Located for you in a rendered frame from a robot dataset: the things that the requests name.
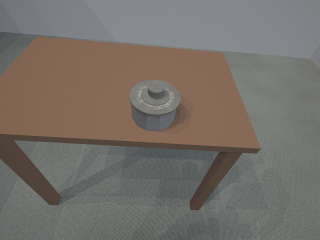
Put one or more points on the knob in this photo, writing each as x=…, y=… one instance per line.
x=155, y=90

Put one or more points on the table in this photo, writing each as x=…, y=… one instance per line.
x=77, y=92

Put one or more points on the pot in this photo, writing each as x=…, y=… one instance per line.
x=152, y=123

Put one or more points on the lid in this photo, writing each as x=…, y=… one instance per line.
x=154, y=106

